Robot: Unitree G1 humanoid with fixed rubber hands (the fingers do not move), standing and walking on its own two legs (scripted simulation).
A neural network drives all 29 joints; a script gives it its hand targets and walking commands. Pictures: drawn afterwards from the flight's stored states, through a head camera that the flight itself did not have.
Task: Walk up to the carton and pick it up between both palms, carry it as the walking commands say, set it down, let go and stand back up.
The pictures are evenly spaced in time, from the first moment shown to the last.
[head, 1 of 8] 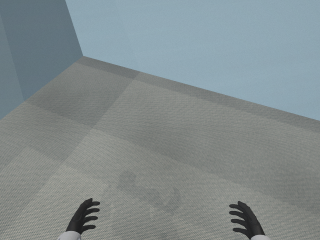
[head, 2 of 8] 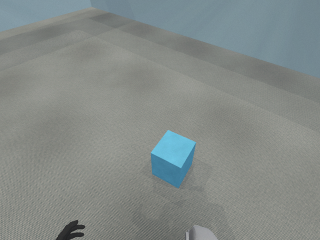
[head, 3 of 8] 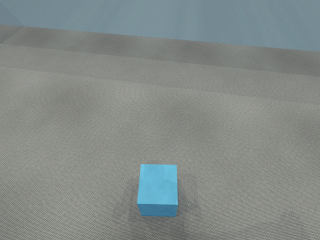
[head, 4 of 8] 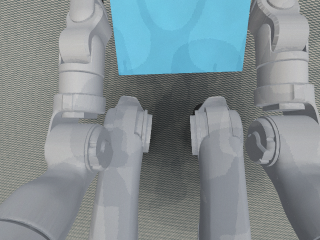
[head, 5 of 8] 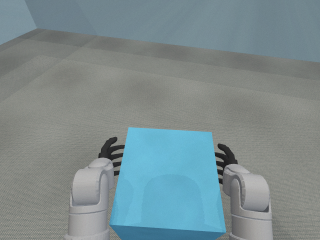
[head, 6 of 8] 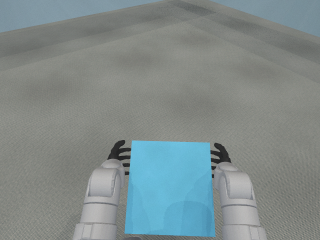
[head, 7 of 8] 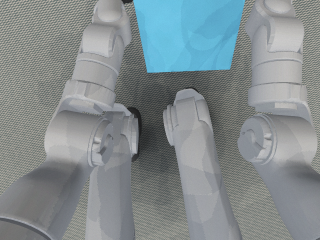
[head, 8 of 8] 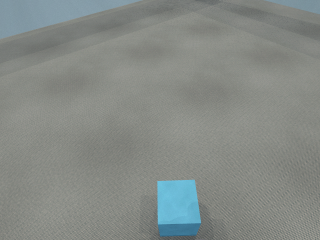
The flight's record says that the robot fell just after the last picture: no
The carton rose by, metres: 0.68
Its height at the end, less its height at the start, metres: +0.00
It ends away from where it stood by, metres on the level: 0.30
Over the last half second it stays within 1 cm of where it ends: yes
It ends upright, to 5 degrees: yes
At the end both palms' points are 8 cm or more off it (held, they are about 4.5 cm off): yes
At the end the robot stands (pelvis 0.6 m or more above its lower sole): yes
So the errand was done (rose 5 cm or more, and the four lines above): yes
